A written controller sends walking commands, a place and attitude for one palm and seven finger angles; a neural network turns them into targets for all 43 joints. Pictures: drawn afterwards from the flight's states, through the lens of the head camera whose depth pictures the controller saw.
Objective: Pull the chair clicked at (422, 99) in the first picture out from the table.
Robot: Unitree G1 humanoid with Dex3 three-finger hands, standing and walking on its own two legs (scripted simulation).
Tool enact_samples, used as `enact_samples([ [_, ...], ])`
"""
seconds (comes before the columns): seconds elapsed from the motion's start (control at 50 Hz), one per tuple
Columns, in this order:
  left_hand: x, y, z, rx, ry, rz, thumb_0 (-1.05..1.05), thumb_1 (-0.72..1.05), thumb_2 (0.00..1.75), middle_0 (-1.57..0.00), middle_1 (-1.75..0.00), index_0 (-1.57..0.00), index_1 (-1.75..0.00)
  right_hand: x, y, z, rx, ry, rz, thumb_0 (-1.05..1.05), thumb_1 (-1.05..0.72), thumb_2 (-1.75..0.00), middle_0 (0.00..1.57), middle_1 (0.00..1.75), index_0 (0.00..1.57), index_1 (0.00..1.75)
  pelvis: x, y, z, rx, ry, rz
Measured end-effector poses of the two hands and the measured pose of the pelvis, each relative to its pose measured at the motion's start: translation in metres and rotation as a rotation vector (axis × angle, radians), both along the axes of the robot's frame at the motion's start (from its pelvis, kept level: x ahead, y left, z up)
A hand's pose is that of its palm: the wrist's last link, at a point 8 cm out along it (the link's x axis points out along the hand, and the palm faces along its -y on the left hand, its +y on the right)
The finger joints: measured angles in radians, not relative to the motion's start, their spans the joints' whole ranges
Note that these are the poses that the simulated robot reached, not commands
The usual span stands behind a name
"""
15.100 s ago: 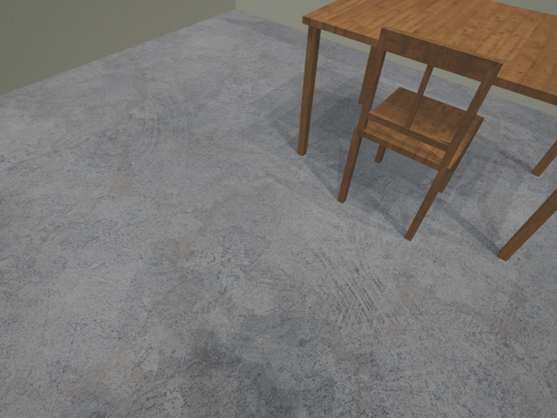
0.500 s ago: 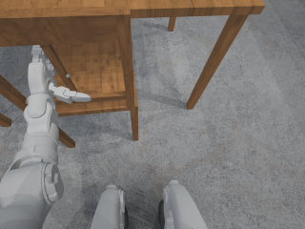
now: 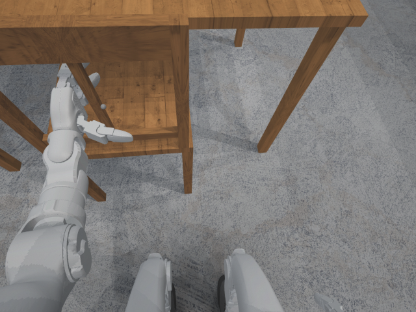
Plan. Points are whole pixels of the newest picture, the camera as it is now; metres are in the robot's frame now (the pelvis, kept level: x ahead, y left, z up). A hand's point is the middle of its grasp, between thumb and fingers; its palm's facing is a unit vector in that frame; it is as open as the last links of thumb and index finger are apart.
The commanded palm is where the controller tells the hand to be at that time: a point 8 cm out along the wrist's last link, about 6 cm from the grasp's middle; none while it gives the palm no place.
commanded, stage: hook a spindle and tug to test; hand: left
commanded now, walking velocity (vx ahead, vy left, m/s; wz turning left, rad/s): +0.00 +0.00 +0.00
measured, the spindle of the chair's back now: (95, 103) +0.52 +0.21 +0.01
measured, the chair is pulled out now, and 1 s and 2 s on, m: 0.00 0.01 0.10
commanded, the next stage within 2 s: step backward, pulling the chair out in 1.20 s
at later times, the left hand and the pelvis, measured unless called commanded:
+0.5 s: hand (103, 104) +0.49 +0.18 +0.04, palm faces +0.09 -1.00 -0.03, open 6.8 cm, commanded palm +0.46 +0.22 +0.04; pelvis +0.00 +0.00 +0.00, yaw +0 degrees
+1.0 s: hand (105, 109) +0.48 +0.18 +0.04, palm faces +0.10 -0.99 -0.03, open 5.1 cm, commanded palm +0.44 +0.21 +0.04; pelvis +0.02 +0.00 +0.01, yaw -1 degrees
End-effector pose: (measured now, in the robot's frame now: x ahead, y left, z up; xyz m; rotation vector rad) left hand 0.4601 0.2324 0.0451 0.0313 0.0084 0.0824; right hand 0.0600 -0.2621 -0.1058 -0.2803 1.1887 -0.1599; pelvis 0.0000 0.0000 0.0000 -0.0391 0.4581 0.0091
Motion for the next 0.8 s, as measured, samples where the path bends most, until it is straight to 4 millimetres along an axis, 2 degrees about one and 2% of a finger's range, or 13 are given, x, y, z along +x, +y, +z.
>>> enact_samples([
  [0.16, 0.0, 0.0, 0.001, 0.006, -0.011, 0.01, -0.01, -0.4, 0.35, -0.31, -0.88, -0.32, -0.87, -0.003, 0.001, -0.002, 0.008, 0.006, -0.004, 0.01, -0.91, -0.9, 0.2, 0.3, 0.2, 0.3, 0.0, -0.002, 0.0, 0.002, -0.001, -0.001],
  [0.28, 0.002, 0.002, -0.001, 0.003, 0.004, 0.011, -0.01, -0.16, 0.45, -0.41, -1.19, -0.41, -1.18, -0.006, 0.0, -0.003, 0.003, 0.014, -0.006, 0.01, -0.91, -0.9, 0.2, 0.3, 0.2, 0.3, 0.0, -0.003, -0.001, 0.002, 0.002, 0.0],
  [0.36, 0.005, 0.003, -0.003, 0.001, 0.005, 0.008, -0.01, 0.04, 0.54, -0.46, -1.32, -0.46, -1.32, -0.008, -0.002, -0.003, -0.006, 0.019, -0.006, 0.01, -0.91, -0.9, 0.2, 0.3, 0.2, 0.3, -0.001, -0.002, -0.003, -0.001, 0.008, 0.001],
  [0.46, 0.007, 0.002, -0.003, -0.002, -0.001, 0.007, 0.0, 0.31, 0.65, -0.48, -1.4, -0.48, -1.4, -0.01, -0.003, -0.002, -0.011, 0.025, -0.01, 0.01, -0.91, -0.9, 0.2, 0.3, 0.2, 0.3, 0.0, -0.001, -0.003, -0.002, 0.012, 0.0],
  [0.62, 0.007, 0.002, -0.004, -0.003, 0.009, 0.006, 0.01, 0.71, 0.82, -0.49, -1.44, -0.49, -1.44, -0.01, -0.001, 0.0, -0.009, 0.028, -0.016, 0.01, -0.91, -0.9, 0.2, 0.3, 0.2, 0.3, 0.001, 0.0, -0.002, -0.002, 0.01, -0.002],
  [0.68, 0.006, 0.002, -0.003, -0.008, 0.011, 0.013, 0.01, 0.77, 0.84, -0.5, -1.45, -0.48, -1.44, -0.009, 0.0, 0.0, -0.002, 0.026, -0.018, 0.01, -0.91, -0.9, 0.2, 0.3, 0.2, 0.3, 0.002, 0.0, 0.0, -0.002, 0.008, -0.003],
  [0.8, 0.005, 0.0, -0.003, -0.006, 0.013, 0.027, 0.01, 0.78, 0.82, -0.47, -1.45, -0.45, -1.45, -0.005, 0.003, 0.001, 0.011, 0.029, -0.018, 0.01, -0.91, -0.9, 0.2, 0.3, 0.2, 0.3, 0.005, 0.001, 0.002, 0.0, 0.008, -0.004],
])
